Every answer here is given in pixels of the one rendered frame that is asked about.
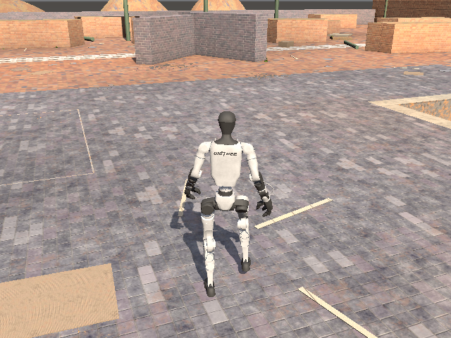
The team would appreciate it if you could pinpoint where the right robot hand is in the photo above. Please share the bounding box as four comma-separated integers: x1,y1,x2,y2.
257,199,273,217

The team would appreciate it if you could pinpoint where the left robot forearm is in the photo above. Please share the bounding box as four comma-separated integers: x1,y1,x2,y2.
186,168,197,190

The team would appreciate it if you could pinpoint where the right robot forearm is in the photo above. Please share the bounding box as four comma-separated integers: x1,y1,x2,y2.
254,172,270,202

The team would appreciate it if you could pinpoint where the left robot hand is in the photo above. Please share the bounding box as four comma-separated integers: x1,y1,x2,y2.
184,187,201,199

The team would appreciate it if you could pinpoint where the robot torso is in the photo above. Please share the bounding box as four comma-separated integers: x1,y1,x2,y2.
210,138,242,211

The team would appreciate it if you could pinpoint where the robot right upper arm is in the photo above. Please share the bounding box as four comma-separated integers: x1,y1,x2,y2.
241,142,261,182

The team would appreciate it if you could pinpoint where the robot left shin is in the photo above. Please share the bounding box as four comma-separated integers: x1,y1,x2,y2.
203,240,215,287

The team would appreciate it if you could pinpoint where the robot left upper arm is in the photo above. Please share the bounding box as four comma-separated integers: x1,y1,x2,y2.
190,141,212,179

